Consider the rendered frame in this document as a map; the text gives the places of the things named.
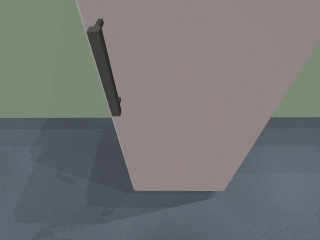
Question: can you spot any fridge door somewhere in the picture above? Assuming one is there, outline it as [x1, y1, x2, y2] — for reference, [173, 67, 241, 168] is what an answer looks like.
[77, 0, 320, 191]

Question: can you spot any handle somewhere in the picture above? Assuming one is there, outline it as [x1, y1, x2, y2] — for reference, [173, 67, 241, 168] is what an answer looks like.
[86, 19, 122, 117]

